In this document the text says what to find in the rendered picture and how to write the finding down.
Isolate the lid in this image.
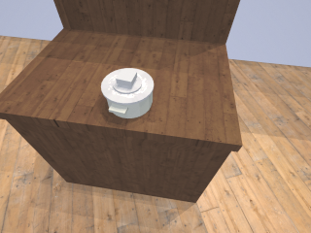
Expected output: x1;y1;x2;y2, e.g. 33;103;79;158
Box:
101;68;155;105

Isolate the knob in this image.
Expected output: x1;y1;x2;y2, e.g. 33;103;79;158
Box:
116;69;137;86

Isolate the table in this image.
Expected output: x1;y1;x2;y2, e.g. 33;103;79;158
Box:
0;0;243;203

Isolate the pot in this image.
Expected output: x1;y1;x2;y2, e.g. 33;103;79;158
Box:
107;93;153;118

